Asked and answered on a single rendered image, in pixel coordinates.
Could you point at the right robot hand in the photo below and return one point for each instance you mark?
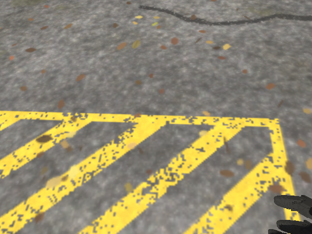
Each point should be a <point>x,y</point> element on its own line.
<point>301,204</point>

